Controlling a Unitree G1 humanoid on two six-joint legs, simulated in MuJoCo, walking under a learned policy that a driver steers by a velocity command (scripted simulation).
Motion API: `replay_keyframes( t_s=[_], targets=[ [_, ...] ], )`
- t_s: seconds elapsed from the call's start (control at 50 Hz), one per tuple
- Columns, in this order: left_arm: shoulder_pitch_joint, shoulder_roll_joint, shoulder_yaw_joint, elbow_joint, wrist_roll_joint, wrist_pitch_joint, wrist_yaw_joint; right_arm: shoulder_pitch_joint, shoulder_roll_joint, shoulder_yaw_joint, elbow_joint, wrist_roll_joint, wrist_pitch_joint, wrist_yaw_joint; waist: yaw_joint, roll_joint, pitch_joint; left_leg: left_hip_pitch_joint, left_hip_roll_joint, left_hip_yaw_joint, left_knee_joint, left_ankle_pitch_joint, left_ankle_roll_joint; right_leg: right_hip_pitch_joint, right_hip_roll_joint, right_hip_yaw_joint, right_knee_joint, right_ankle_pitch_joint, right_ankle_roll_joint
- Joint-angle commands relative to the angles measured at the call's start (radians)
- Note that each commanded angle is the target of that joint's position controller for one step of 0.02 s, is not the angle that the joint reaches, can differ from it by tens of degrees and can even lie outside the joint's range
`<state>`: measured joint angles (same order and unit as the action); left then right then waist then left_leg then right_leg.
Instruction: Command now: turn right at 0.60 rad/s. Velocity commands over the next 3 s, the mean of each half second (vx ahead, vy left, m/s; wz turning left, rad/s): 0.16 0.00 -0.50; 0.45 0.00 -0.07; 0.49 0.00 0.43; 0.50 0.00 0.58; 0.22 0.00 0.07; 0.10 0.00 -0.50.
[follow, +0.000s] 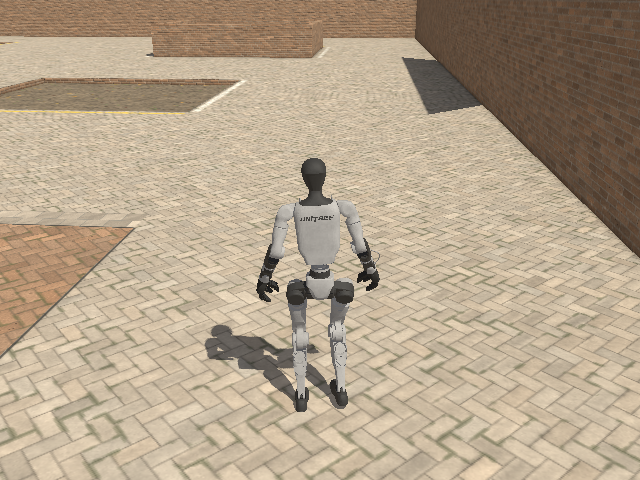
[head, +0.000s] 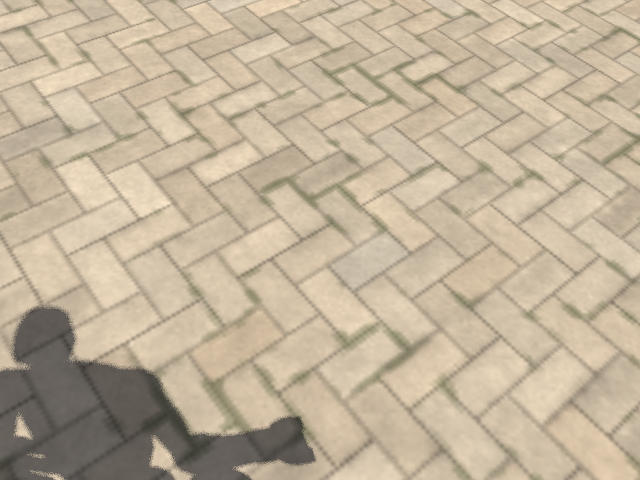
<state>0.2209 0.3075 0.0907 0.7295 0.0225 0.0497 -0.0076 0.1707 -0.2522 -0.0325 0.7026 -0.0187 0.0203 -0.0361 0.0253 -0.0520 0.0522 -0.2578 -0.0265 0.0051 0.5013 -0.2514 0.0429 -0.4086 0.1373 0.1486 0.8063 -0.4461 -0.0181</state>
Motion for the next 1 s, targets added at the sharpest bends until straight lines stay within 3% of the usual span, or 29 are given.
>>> replay_keyframes(
  t_s=[0.02, 0.04, 0.08, 0.16, 0.2, 0.24, 0.28, 0.34, 0.36, 0.38, 0.4, 0.42, 0.44, 0.46, 0.48, 0.54, 0.6, 0.66, 0.76, 0.8, 0.84, 0.86, 0.88, 0.9, 0.92, 0.94, 0.96, 1.0],
  targets=[
    [0.045, 0.124, 0.038, -0.045, 0.005, -0.001, -0.013, -0.059, -0.127, -0.031, -0.090, -0.002, -0.011, 0.005, 0.026, 0.148, -0.026, 0.037, 0.304, -0.243, -0.246, 0.221, 0.156, -0.103, -0.053, -0.035, 0.334, -0.014, 0.024],
    [0.058, 0.119, 0.037, -0.039, 0.002, 0.006, -0.026, -0.074, -0.126, -0.030, -0.095, -0.002, -0.013, -0.001, 0.031, 0.185, -0.037, 0.066, 0.263, -0.176, -0.234, 0.266, 0.138, -0.115, -0.057, -0.054, 0.370, 0.028, 0.036],
    [0.050, 0.106, 0.030, -0.038, -0.006, 0.012, -0.038, -0.039, -0.127, -0.031, -0.093, -0.004, -0.016, -0.005, 0.004, 0.193, -0.055, 0.125, 0.240, -0.105, -0.210, 0.364, 0.140, -0.135, -0.061, -0.084, 0.373, 0.049, 0.063],
    [-0.032, 0.081, 0.015, -0.074, -0.009, 0.024, -0.044, 0.060, -0.150, -0.045, -0.067, -0.004, -0.018, -0.005, -0.052, 0.195, -0.069, 0.246, 0.292, -0.086, -0.184, 0.409, 0.170, -0.170, -0.090, -0.107, 0.250, 0.029, 0.085],
    [-0.064, 0.077, 0.007, -0.091, -0.002, 0.027, -0.054, 0.094, -0.166, -0.053, -0.059, -0.010, -0.018, 0.004, -0.077, 0.212, -0.083, 0.253, 0.308, -0.093, -0.236, 0.107, 0.166, -0.149, -0.117, -0.130, 0.158, 0.034, 0.072],
    [-0.107, 0.077, 0.001, -0.114, 0.003, 0.027, -0.071, 0.095, -0.189, -0.062, -0.055, -0.013, -0.021, 0.015, -0.090, 0.233, -0.055, 0.214, 0.323, -0.108, -0.294, -0.154, 0.155, -0.113, -0.132, -0.156, 0.066, 0.022, 0.054],
    [-0.129, 0.072, -0.005, -0.128, 0.001, 0.020, -0.083, 0.092, -0.208, -0.069, -0.051, -0.018, -0.024, 0.024, -0.090, 0.222, -0.031, 0.168, 0.334, -0.090, -0.313, -0.233, 0.142, -0.050, -0.136, -0.187, -0.025, -0.010, 0.028],
    [-0.089, 0.048, -0.019, -0.115, -0.002, -0.007, -0.077, 0.096, -0.217, -0.073, -0.031, -0.013, -0.026, 0.042, -0.058, 0.192, -0.019, 0.062, 0.320, -0.044, -0.290, -0.206, 0.127, 0.139, -0.107, -0.228, -0.218, 0.002, -0.032],
    [-0.021, 0.032, -0.025, -0.085, 0.004, -0.019, -0.070, 0.076, -0.209, -0.071, -0.026, -0.002, -0.022, 0.045, -0.012, 0.166, -0.021, -0.002, 0.293, -0.001, -0.238, -0.210, 0.111, 0.256, -0.092, -0.245, -0.339, 0.093, -0.054],
    [0.094, 0.037, -0.024, -0.032, 0.013, -0.033, -0.058, 0.062, -0.177, -0.062, -0.024, 0.004, -0.020, 0.046, 0.037, 0.115, -0.039, -0.109, 0.248, 0.054, -0.132, -0.235, 0.084, 0.425, -0.061, -0.244, -0.425, 0.130, -0.069],
    [0.223, 0.088, -0.011, 0.015, 0.026, -0.048, -0.046, 0.050, -0.094, -0.036, -0.037, -0.004, -0.022, 0.051, 0.090, -0.068, -0.076, -0.266, 0.163, 0.165, 0.121, -0.275, 0.039, 0.594, -0.204, -0.032, -0.531, -0.017, -0.088],
    [0.275, 0.213, 0.007, -0.011, 0.013, -0.058, -0.034, -0.007, -0.015, -0.009, -0.109, -0.016, -0.025, 0.065, 0.109, -0.275, -0.066, -0.552, 0.042, 0.179, 0.396, -0.407, -0.010, 0.654, -0.504, 0.461, -0.673, -0.328, -0.186],
    [0.236, 0.217, 0.015, -0.011, 0.005, -0.058, -0.016, -0.056, -0.136, -0.039, -0.116, -0.029, -0.025, 0.068, 0.112, -0.131, 0.046, -0.598, 0.076, 0.041, 0.483, -0.311, -0.005, 0.504, -0.539, 0.492, -0.700, -0.273, -0.258],
    [0.169, 0.159, -0.007, -0.016, 0.002, -0.061, -0.012, -0.047, -0.161, -0.049, -0.099, -0.007, -0.031, 0.083, 0.061, -0.085, 0.090, -0.576, 0.110, 0.003, 0.496, -0.186, -0.001, 0.463, -0.470, 0.379, -0.693, -0.219, -0.237],
    [0.118, 0.123, -0.021, -0.019, 0.001, -0.069, -0.012, 0.000, -0.164, -0.050, -0.068, 0.003, -0.042, 0.096, 0.019, -0.078, 0.091, -0.531, 0.118, 0.000, 0.476, -0.101, -0.004, 0.438, -0.404, 0.277, -0.700, -0.097, -0.200],
    [0.097, 0.092, -0.035, -0.012, -0.007, -0.102, -0.006, 0.084, -0.151, -0.050, 0.000, -0.022, -0.039, 0.099, -0.022, -0.051, 0.020, -0.444, 0.114, 0.031, 0.515, 0.030, -0.028, 0.448, -0.315, 0.089, -0.680, 0.303, -0.166],
    [0.163, 0.095, -0.033, 0.029, -0.017, -0.117, -0.010, 0.022, -0.122, -0.041, -0.014, -0.020, -0.034, 0.098, -0.008, -0.030, 0.029, -0.498, 0.118, 0.043, 0.503, 0.084, -0.049, 0.456, -0.311, 0.031, -0.675, 0.473, -0.184],
    [0.206, 0.087, -0.036, 0.064, -0.012, -0.120, -0.007, -0.076, -0.104, -0.030, -0.044, -0.019, -0.034, 0.098, 0.016, -0.031, 0.063, -0.529, 0.115, 0.055, 0.402, 0.134, -0.059, 0.456, -0.307, 0.003, -0.684, 0.532, -0.192],
    [0.246, 0.105, -0.036, 0.122, -0.007, -0.127, 0.006, -0.186, -0.083, -0.014, -0.089, -0.014, -0.042, 0.100, 0.029, -0.031, 0.095, -0.426, 0.081, 0.079, 0.175, 0.173, -0.007, 0.477, -0.339, -0.025, -0.680, 0.685, -0.178],
    [0.225, 0.117, -0.036, 0.138, -0.005, -0.129, 0.011, -0.153, -0.087, -0.014, -0.083, -0.013, -0.045, 0.091, -0.001, -0.032, 0.080, -0.324, 0.047, 0.095, 0.113, 0.135, 0.035, 0.492, -0.346, -0.050, -0.628, 0.862, -0.159],
    [0.202, 0.141, -0.031, 0.149, 0.006, -0.128, 0.015, 0.011, -0.120, -0.030, -0.032, -0.009, -0.049, 0.068, -0.076, -0.044, -0.026, -0.107, -0.022, 0.111, 0.089, 0.063, 0.074, 0.510, -0.335, -0.075, -0.421, 1.186, -0.129],
    [0.187, 0.149, -0.029, 0.151, 0.005, -0.123, 0.016, 0.180, -0.138, -0.042, 0.023, -0.012, -0.058, 0.055, -0.154, -0.016, -0.123, 0.102, -0.039, 0.114, 0.023, 0.087, 0.095, 0.457, -0.300, -0.107, -0.209, 1.188, -0.111],
    [0.206, 0.113, -0.042, 0.136, 0.000, -0.126, 0.014, 0.339, -0.204, -0.059, 0.059, -0.033, -0.066, 0.038, -0.206, 0.061, -0.245, 0.364, 0.132, -0.067, -0.003, -0.047, 0.135, 0.272, -0.249, -0.132, 0.082, 0.883, -0.099],
    [0.311, 0.008, -0.059, 0.113, -0.027, -0.128, 0.002, 0.379, -0.320, -0.086, 0.069, -0.045, -0.071, 0.038, -0.137, 0.321, -0.351, 0.571, 0.413, -0.610, -0.126, -0.201, 0.261, -0.061, -0.034, -0.157, 0.465, 0.121, -0.051],
    [0.240, 0.084, -0.044, 0.114, 0.004, -0.134, 0.001, 0.302, -0.266, -0.075, 0.075, 0.003, -0.066, 0.052, -0.118, 0.237, -0.310, 0.498, 0.396, -0.783, -0.251, -0.186, 0.266, -0.158, -0.046, -0.033, 0.558, 0.000, -0.071],
    [0.181, 0.093, -0.040, 0.096, 0.002, -0.137, -0.003, 0.189, -0.213, -0.064, 0.059, 0.011, -0.067, 0.055, -0.070, 0.172, -0.160, 0.370, 0.375, -0.607, -0.240, -0.156, 0.256, -0.207, -0.118, -0.055, 0.555, 0.080, -0.074],
    [0.130, 0.084, -0.048, 0.090, 0.008, -0.143, -0.006, 0.147, -0.154, -0.049, 0.057, 0.009, -0.071, 0.060, -0.064, 0.084, -0.096, 0.264, 0.329, -0.494, -0.256, -0.035, 0.242, -0.194, -0.157, -0.077, 0.497, 0.140, -0.075],
    [0.123, 0.051, -0.056, 0.084, 0.024, -0.128, -0.013, 0.124, -0.113, -0.033, 0.079, 0.008, -0.082, 0.058, -0.011, 0.092, -0.045, 0.120, 0.240, -0.351, -0.292, 0.106, 0.207, -0.125, -0.205, -0.085, 0.389, 0.162, -0.055]
  ],
)
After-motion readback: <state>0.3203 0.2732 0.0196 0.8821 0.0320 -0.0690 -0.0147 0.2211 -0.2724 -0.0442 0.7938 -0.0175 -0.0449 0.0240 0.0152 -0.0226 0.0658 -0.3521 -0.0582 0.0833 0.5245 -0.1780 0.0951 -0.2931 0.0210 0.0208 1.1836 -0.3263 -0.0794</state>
